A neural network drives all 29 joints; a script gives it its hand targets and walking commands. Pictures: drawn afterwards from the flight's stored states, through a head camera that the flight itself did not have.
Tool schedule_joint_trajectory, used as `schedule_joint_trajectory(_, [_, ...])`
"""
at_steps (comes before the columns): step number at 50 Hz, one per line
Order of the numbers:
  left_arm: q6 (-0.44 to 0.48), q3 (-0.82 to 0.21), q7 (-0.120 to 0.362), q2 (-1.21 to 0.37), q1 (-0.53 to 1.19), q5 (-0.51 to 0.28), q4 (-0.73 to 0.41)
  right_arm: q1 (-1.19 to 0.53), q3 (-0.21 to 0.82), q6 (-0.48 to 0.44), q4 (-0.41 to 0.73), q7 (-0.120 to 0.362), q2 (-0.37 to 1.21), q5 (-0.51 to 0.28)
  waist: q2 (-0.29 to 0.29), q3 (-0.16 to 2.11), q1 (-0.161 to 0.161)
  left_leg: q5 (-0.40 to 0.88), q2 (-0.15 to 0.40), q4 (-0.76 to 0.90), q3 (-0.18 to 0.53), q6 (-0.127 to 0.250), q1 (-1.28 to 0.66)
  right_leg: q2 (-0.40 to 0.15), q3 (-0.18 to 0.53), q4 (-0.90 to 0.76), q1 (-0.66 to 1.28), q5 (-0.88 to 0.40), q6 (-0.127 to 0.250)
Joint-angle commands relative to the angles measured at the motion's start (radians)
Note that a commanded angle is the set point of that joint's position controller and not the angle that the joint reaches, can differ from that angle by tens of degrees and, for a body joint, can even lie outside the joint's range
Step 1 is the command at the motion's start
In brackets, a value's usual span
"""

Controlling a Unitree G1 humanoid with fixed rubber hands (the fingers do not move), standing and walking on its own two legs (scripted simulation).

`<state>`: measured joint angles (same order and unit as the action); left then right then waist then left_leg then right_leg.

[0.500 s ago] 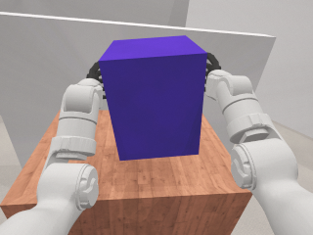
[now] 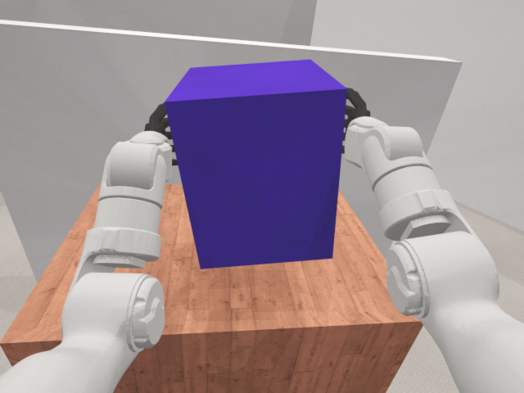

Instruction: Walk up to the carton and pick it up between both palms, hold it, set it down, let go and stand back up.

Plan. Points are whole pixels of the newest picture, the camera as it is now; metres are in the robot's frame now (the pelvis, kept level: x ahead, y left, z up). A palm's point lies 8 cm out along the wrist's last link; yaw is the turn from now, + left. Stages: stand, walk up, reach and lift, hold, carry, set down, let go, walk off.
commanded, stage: hold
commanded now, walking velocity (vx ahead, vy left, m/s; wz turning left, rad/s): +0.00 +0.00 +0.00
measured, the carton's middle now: (258, 159) +0.39 +0.01 +0.26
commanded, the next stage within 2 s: none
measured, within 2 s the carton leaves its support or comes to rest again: neither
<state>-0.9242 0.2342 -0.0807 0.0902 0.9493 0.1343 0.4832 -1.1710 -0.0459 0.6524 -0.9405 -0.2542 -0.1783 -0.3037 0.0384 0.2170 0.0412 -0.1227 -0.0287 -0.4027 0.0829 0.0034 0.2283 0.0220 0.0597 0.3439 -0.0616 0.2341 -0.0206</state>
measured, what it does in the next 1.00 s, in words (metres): stands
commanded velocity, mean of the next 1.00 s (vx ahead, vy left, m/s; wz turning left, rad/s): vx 0.00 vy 0.00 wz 0.00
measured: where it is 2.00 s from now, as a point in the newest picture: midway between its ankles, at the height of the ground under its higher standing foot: outside the picture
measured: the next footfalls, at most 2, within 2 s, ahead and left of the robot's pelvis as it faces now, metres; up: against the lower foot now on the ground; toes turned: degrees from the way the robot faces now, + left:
none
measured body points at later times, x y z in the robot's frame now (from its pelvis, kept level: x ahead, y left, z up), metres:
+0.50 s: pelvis +0.00 +0.00 +0.00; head -0.10 +0.03 +0.44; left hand +0.38 +0.16 +0.28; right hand +0.39 -0.13 +0.32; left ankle +0.06 +0.11 -0.74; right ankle -0.03 -0.14 -0.74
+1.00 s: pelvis +0.00 +0.00 +0.00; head -0.10 +0.03 +0.44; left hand +0.38 +0.16 +0.28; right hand +0.39 -0.13 +0.32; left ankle +0.06 +0.11 -0.74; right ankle -0.03 -0.14 -0.74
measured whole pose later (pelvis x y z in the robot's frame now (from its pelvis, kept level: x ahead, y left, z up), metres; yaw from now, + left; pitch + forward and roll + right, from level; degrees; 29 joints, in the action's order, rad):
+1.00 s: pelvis +0.00 +0.00 +0.00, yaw +0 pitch -3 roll -1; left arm -0.92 0.23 -0.08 0.09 0.95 0.13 0.48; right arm -1.17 -0.05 0.66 -0.94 -0.25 -0.18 -0.30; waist 0.04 0.22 0.04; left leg -0.12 -0.03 -0.40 0.08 0.00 0.23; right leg 0.02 0.06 0.34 -0.06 0.23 -0.02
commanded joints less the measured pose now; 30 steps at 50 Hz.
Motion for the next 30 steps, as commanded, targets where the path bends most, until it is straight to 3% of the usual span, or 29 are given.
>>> schedule_joint_trajectory(1, [0.168,-0.367,0.127,-0.731,1.161,-0.213,-0.281,-0.968,0.189,-0.036,0.379,0.13,0.727,-0.329,-0.162,0.437,0.009,0.212,0.039,-0.002,0.005,-0.105,-0.356,0.081,-0.052,-0.083,-0.199,-0.129,-0.023])
schedule_joint_trajectory(30, [0.168,-0.367,0.128,-0.731,1.161,-0.213,-0.279,-0.968,0.187,-0.036,0.378,0.13,0.726,-0.329,-0.163,0.436,0.011,0.212,0.04,-0.001,0.006,-0.106,-0.356,0.081,-0.052,-0.083,-0.2,-0.128,-0.022])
